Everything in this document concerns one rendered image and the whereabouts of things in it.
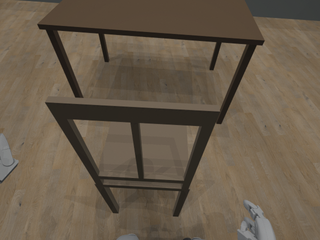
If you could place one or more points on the robot left hand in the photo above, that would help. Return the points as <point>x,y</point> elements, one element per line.
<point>7,162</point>

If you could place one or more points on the table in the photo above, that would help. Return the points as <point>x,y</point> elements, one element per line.
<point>220,21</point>

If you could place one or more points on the robot right hand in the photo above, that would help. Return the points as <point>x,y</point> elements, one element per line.
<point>261,228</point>

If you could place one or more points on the chair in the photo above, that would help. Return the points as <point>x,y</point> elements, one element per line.
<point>146,145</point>

